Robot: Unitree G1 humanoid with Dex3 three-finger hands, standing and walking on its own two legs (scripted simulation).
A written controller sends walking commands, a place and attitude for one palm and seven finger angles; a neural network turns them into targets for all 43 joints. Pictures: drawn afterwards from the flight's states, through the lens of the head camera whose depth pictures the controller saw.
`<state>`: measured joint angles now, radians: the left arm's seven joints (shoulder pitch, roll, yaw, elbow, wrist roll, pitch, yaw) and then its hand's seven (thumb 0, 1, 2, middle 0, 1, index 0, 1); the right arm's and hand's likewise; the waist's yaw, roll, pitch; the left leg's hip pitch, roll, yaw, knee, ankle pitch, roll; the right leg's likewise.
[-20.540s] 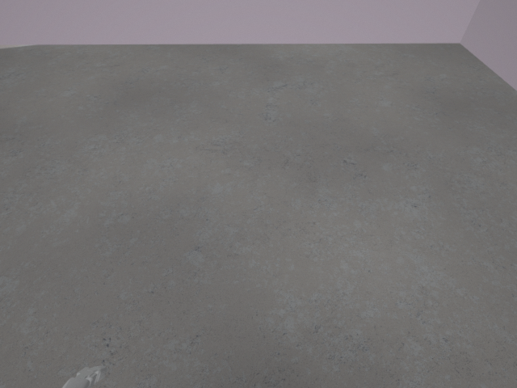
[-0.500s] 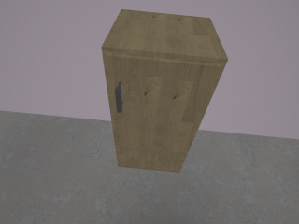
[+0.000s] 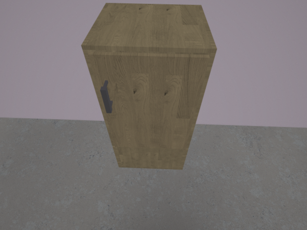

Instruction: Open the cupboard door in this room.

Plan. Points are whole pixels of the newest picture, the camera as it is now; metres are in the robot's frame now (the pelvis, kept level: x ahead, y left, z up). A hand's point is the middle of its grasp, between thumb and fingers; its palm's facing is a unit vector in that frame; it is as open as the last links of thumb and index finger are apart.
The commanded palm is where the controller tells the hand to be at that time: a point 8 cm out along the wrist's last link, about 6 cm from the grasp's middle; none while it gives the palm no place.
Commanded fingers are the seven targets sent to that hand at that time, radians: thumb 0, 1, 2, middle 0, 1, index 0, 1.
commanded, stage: come to a stop and stand still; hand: left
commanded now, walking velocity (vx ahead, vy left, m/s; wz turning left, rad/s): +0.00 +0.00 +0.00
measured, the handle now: (107, 97) +0.58 +0.21 -0.03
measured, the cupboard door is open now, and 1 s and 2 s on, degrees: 0 0 0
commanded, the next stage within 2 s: look again from close up in 0.06 s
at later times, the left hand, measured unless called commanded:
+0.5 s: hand out of the picture +0.01 +0.23 -0.18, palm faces +0.04 -0.98 -0.22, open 7.4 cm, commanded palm none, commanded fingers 0.00 0.90 0.90 -0.20 -0.30 -0.20 -0.30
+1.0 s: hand out of the picture -0.09 +0.24 -0.18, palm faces +0.00 -0.98 -0.19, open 7.4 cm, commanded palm none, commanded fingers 0.00 0.90 0.90 -0.20 -0.30 -0.20 -0.30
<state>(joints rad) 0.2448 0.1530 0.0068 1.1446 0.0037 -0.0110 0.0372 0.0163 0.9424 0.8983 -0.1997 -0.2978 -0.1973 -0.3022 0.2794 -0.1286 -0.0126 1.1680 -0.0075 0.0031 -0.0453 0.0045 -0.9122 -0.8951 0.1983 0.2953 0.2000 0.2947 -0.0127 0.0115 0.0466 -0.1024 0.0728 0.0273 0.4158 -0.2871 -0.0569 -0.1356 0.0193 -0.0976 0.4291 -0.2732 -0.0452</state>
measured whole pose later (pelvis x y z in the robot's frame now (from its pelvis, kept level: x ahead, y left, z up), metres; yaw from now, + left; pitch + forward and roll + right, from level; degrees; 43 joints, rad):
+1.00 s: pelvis -0.05 +0.06 +0.00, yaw -1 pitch -3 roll +0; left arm 0.40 0.16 0.01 1.07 0.04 0.03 0.01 0.01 0.91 0.90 -0.20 -0.30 -0.19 -0.30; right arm 0.35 -0.17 -0.02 1.08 -0.02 0.03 -0.02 0.01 -0.91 -0.89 0.20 0.30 0.20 0.30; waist -0.01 0.01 0.00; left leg -0.19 -0.01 0.08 0.49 -0.26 0.05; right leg -0.24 -0.06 -0.04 0.52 -0.30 0.01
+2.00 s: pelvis +0.03 +0.04 -0.02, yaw +0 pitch -2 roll -1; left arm 0.17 0.20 0.07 0.95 0.03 0.07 0.03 0.00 0.92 0.90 -0.20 -0.30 -0.20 -0.30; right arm 0.18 -0.19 -0.06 0.94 -0.02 0.02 -0.01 0.00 -0.91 -0.90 0.20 0.29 0.20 0.29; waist 0.00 -0.05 0.07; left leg -0.30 0.02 0.08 0.67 -0.35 0.03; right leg -0.46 -0.10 -0.06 0.73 -0.35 0.03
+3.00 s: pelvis -0.02 +0.07 -0.01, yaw +0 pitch -1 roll -2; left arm 0.40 0.10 -0.01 1.10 0.02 -0.02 0.05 0.01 0.91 0.90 -0.20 -0.30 -0.20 -0.30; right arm 0.34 -0.13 -0.01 1.08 -0.02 0.01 -0.01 0.00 -0.91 -0.90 0.20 0.30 0.20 0.29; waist -0.03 0.03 0.01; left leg -0.34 -0.01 0.09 0.55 -0.20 0.07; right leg -0.19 0.01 -0.06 0.51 -0.31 -0.01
